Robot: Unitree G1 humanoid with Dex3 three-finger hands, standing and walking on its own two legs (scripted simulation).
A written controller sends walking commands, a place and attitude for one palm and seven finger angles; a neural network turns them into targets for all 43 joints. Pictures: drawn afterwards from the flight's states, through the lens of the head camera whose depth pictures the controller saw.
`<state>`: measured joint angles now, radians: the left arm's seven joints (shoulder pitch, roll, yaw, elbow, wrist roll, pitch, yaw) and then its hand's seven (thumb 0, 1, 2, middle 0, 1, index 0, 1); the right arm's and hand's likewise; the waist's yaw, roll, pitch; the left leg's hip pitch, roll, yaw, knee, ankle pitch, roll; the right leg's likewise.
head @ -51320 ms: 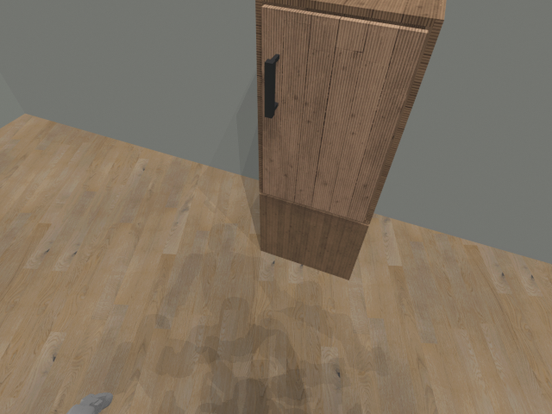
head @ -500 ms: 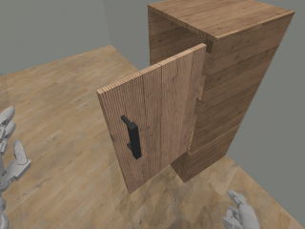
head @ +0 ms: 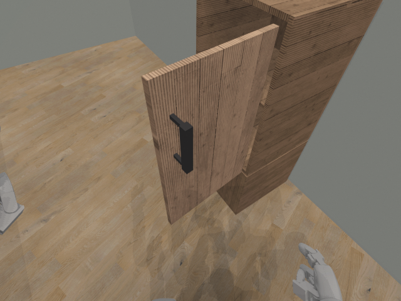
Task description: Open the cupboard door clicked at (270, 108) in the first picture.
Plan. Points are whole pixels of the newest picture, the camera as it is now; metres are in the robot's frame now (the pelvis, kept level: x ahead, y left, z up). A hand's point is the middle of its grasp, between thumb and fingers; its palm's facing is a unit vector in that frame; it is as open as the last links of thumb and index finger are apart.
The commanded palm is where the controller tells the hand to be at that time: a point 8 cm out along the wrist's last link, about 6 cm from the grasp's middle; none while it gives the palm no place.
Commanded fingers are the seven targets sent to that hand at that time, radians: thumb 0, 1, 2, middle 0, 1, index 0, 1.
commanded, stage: step back with the hand held close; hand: left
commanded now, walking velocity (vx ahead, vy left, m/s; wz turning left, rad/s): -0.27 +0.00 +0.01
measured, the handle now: (181, 144) +0.42 +0.08 +0.07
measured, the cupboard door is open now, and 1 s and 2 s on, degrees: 96 96 96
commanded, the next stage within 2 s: stop stepping back and stand still in 0.48 s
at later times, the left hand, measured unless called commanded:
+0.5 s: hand out of the picture +0.12 +0.25 +0.18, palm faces +0.43 -0.78 -0.45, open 7.4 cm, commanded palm +0.05 +0.28 +0.19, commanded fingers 0.00 0.90 0.90 -0.20 -0.30 -0.20 -0.30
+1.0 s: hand out of the picture +0.01 +0.21 +0.17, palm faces +0.39 -0.77 -0.50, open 7.4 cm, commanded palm -0.03 +0.24 +0.19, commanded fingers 0.00 0.90 0.90 -0.20 -0.30 -0.20 -0.30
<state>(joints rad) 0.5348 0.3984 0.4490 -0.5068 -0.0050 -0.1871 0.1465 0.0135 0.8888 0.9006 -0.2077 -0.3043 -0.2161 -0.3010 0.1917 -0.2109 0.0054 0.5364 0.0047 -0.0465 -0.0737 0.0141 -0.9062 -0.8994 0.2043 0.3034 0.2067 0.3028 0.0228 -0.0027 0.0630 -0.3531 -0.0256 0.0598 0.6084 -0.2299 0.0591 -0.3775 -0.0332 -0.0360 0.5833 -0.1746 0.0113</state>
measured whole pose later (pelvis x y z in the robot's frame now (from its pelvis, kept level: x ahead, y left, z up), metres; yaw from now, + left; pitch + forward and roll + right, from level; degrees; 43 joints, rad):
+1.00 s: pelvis -0.18 -0.05 +0.01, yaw -2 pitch -2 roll +2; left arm 0.62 0.41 0.40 -0.49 -0.02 -0.16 0.14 0.01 0.89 0.90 -0.21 -0.30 -0.22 -0.30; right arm 0.25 -0.21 0.00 0.66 -0.02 -0.09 -0.08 0.01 -0.91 -0.90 0.20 0.30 0.21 0.30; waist 0.02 -0.03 -0.01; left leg -0.46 -0.03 0.01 0.84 -0.32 -0.01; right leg -0.27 0.02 -0.06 0.50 -0.20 -0.07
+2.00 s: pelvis -0.26 -0.03 +0.00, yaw +2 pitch -1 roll +0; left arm 0.42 0.37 0.33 -0.26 0.02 -0.20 0.11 0.01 0.89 0.90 -0.20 -0.30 -0.21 -0.30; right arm 0.22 -0.25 -0.02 0.71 -0.02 -0.13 -0.03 0.01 -0.91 -0.90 0.20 0.30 0.21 0.30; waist 0.00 0.02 0.01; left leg -0.31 -0.02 -0.01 0.59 -0.25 0.02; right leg -0.40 0.02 -0.06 0.53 -0.17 -0.03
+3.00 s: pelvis -0.22 -0.03 +0.02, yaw +4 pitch -1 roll +1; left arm 0.08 0.28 0.03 1.11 0.01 -0.02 0.01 0.00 0.91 0.90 -0.20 -0.30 -0.21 -0.30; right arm 0.16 -0.30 -0.02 1.11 -0.02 -0.01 0.00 0.01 -0.91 -0.90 0.20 0.30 0.21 0.30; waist -0.01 0.02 0.05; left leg -0.14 -0.04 -0.04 0.36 -0.20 0.02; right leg -0.22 0.01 0.01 0.38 -0.15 -0.02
